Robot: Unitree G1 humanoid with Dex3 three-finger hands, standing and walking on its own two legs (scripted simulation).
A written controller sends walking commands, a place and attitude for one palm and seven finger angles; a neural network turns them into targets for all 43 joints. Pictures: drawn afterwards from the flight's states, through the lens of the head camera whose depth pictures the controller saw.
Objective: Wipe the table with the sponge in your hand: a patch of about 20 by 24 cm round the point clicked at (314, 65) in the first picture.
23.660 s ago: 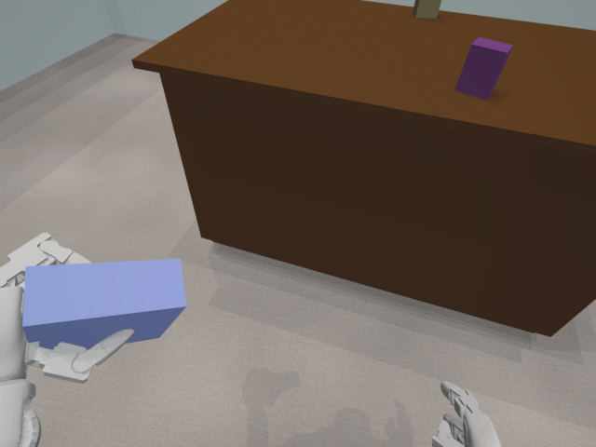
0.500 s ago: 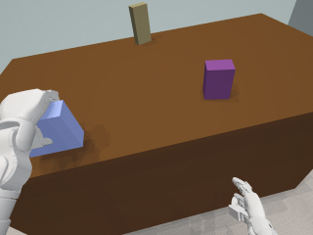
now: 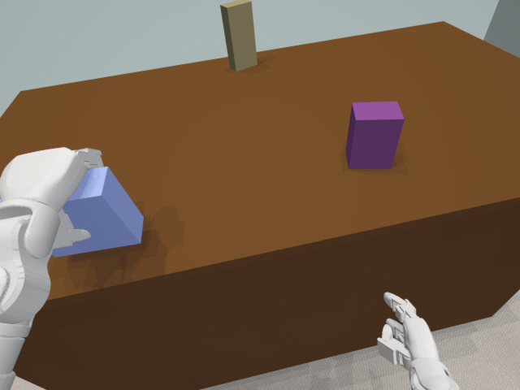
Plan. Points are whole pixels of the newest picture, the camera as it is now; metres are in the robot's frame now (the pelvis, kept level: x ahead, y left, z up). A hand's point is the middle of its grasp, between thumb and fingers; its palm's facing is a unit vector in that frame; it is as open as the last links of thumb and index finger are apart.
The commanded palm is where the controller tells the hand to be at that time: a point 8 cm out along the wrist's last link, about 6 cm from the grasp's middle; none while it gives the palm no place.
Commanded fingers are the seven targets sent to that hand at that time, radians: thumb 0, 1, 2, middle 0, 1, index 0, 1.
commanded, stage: move the sponge above the wiping area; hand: left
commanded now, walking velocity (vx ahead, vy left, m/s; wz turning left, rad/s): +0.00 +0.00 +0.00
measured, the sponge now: (87, 223) +0.27 +0.32 +0.14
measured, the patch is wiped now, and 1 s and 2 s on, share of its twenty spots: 0.00 0.00 0.00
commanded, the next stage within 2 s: none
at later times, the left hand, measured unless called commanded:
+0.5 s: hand (57, 199) +0.26 +0.32 +0.20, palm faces +0.12 +0.00 -0.99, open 9.1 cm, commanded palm +0.22 +0.31 +0.27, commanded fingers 0.00 0.10 1.30 -1.20 -1.60 -1.20 -1.60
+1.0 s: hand (62, 208) +0.25 +0.31 +0.20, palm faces +0.06 +0.01 -1.00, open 9.1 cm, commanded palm +0.21 +0.30 +0.28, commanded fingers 0.00 0.10 1.30 -1.20 -1.60 -1.20 -1.60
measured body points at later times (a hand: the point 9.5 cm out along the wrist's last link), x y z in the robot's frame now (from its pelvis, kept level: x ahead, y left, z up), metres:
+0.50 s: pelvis +0.00 +0.00 +0.00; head -0.02 -0.05 +0.45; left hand +0.25 +0.32 +0.26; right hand +0.26 -0.18 -0.07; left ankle +0.05 +0.14 -0.74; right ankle +0.00 -0.13 -0.74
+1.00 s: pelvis -0.01 -0.01 +0.00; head -0.03 -0.06 +0.44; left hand +0.24 +0.30 +0.25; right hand +0.25 -0.20 -0.08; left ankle +0.05 +0.14 -0.74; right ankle +0.00 -0.13 -0.74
